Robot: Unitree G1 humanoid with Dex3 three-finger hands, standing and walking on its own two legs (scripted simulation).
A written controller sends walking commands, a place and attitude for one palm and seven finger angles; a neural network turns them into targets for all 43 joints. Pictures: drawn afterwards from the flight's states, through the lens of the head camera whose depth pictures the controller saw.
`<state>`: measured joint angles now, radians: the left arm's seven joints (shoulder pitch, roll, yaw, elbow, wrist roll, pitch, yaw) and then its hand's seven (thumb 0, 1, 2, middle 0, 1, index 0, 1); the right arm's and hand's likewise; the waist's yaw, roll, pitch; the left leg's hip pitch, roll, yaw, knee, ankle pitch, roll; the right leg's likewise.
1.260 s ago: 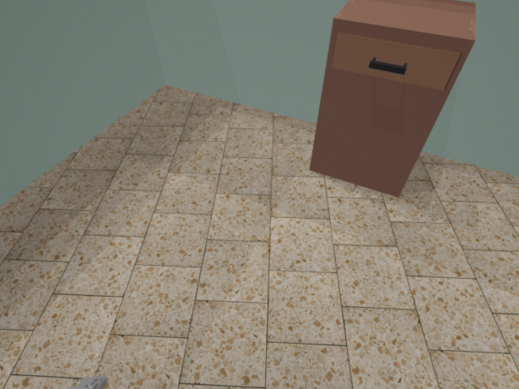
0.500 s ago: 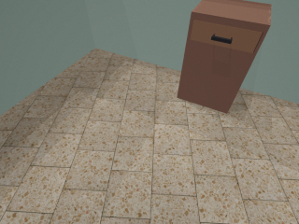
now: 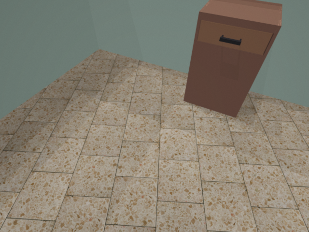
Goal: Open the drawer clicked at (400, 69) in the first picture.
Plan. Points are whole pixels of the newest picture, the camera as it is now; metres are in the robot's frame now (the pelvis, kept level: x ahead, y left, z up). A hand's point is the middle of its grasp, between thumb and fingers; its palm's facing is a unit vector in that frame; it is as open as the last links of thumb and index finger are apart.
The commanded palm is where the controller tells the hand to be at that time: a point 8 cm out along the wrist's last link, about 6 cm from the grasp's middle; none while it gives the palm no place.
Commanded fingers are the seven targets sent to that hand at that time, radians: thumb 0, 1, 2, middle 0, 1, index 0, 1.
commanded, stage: look at it before walking up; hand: left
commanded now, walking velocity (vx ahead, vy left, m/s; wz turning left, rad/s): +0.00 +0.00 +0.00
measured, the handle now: (230, 39) +1.29 -0.43 -0.09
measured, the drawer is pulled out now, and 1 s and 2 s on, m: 0.00 0.00 0.00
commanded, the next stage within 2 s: walk to a spot facing it in 0.18 s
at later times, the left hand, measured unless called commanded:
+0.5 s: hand out of the picture +0.07 +0.23 -0.17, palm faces -0.07 -0.95 -0.31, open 7.4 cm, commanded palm none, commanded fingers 0.00 0.90 0.90 -0.20 -0.30 -0.20 -0.30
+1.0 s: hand out of the picture +0.08 +0.17 -0.17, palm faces -0.21 -0.96 -0.19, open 7.4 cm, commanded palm none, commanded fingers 0.00 0.90 0.90 -0.20 -0.30 -0.20 -0.30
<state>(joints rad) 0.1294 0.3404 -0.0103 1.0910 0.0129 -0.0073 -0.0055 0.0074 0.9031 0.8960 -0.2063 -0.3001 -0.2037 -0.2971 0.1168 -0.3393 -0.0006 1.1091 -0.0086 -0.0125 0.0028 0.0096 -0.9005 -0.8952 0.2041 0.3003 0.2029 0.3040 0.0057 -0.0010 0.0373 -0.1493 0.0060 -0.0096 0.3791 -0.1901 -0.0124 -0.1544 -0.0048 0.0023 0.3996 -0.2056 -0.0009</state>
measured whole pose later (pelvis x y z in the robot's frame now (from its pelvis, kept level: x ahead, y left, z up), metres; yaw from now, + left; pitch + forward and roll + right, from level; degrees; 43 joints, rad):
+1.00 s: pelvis +0.09 -0.01 +0.00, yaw -19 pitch +1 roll +0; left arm 0.45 0.17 0.05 1.03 0.03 -0.03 -0.01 0.01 0.90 0.90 -0.21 -0.30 -0.21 -0.30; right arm 0.14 -0.21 -0.06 0.93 -0.01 -0.01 0.02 0.01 -0.90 -0.90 0.20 0.30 0.20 0.30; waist 0.07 -0.01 0.03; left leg -0.50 0.07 0.04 0.77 -0.27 -0.06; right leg -0.11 0.05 0.14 0.39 -0.29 -0.03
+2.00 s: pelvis +0.42 -0.21 -0.01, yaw -49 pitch -1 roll -1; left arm 0.31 0.23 0.07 1.02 0.02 -0.04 -0.01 0.00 0.92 0.90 -0.20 -0.30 -0.20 -0.30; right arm 0.13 -0.18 -0.04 0.93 -0.02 -0.04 0.01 0.01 -0.91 -0.90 0.20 0.30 0.20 0.30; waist 0.05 0.00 0.02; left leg -0.43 0.10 0.10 0.65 -0.23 -0.05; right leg -0.15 0.05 -0.02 0.49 -0.34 -0.04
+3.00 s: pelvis +0.50 -0.26 -0.01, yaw -31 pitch -1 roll -1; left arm 0.24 0.27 0.07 0.99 0.02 0.06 0.01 0.01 0.91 0.90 -0.20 -0.30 -0.20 -0.30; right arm 0.11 -0.23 -0.05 0.90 -0.02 0.02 0.00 0.01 -0.90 -0.90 0.20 0.30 0.20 0.30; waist 0.03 -0.04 0.08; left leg -0.29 0.02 0.12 0.55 -0.24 0.06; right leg -0.45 -0.11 -0.07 1.10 -0.43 0.07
